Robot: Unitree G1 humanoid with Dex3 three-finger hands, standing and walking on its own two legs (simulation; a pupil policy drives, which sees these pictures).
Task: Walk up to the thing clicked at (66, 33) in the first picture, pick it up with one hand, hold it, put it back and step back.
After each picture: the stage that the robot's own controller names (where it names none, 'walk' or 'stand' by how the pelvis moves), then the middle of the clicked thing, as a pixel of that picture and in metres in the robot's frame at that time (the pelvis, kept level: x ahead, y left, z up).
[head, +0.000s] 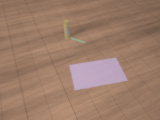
stand; (66, 29) +1.57 +0.14 -0.66
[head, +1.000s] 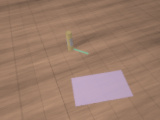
walk; (69, 41) +1.45 +0.20 -0.65
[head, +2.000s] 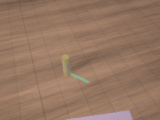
walk; (66, 65) +0.96 +0.17 -0.64
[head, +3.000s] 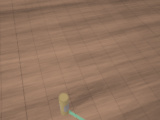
walk; (64, 104) +0.56 +0.13 -0.63
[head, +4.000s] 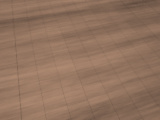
stand; out of the picture +0.35 +0.11 -0.63
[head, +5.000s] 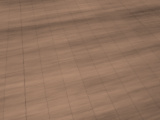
stand; out of the picture +0.32 +0.09 -0.66
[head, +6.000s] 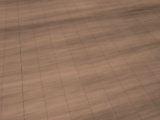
stand; out of the picture +0.33 +0.11 -0.66
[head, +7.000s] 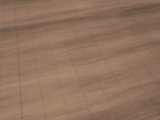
stand; out of the picture +0.32 +0.12 -0.66
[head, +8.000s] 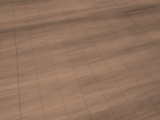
stand; out of the picture +0.32 +0.12 -0.66
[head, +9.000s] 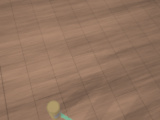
go down; (54, 111) +0.35 +0.12 -0.53
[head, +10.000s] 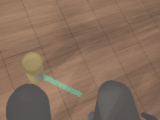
go down; (34, 70) +0.40 +0.17 -0.24
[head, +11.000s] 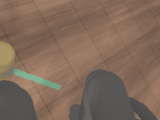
close in; (2, 64) +0.39 +0.20 -0.18
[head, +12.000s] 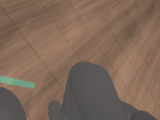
close; out of the picture +0.38 +0.22 -0.15
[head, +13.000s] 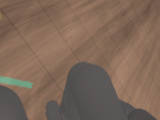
lift; out of the picture +0.43 +0.20 -0.15
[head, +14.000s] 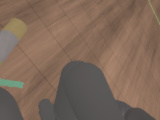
lift; (1, 47) +0.48 +0.08 -0.24
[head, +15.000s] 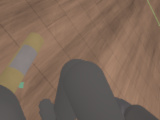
lift; (22, 61) +0.43 +0.00 -0.24
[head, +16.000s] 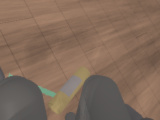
lift; (70, 88) +0.37 -0.08 -0.28
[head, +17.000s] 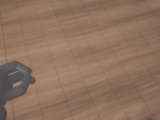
lift; out of the picture +0.26 -0.17 -0.61
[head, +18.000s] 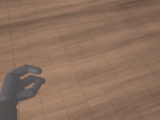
go down; out of the picture +0.25 -0.15 -0.70
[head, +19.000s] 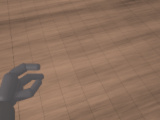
stand; out of the picture +0.27 -0.13 -0.71
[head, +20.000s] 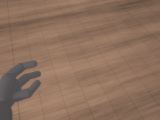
stand; out of the picture +0.31 -0.12 -0.71
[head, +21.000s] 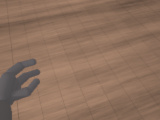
stand; out of the picture +0.33 -0.10 -0.71
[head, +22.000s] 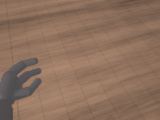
stand; out of the picture +0.36 -0.08 -0.71
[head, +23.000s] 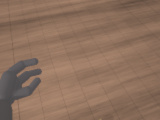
stand; out of the picture +0.38 -0.06 -0.71
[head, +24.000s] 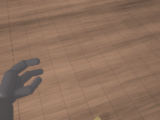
stand; out of the picture +0.41 -0.04 -0.71
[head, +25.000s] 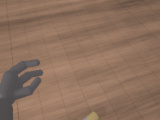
stand; out of the picture +0.44 -0.02 -0.71
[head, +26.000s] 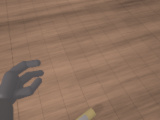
stand; out of the picture +0.47 +0.00 -0.71
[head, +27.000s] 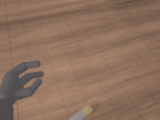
stand; (77, 117) +0.50 +0.02 -0.71
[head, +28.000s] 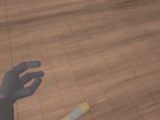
stand; (74, 114) +0.53 +0.04 -0.71
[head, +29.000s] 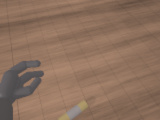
stand; (73, 112) +0.55 +0.05 -0.71
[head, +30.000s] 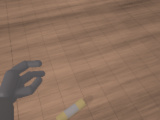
stand; (71, 111) +0.57 +0.07 -0.71
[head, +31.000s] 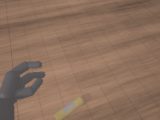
stand; (69, 108) +0.59 +0.09 -0.71
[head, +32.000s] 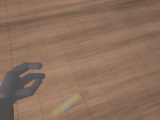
stand; (66, 105) +0.61 +0.11 -0.71
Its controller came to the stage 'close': yes
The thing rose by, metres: 0.00
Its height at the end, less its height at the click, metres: -0.09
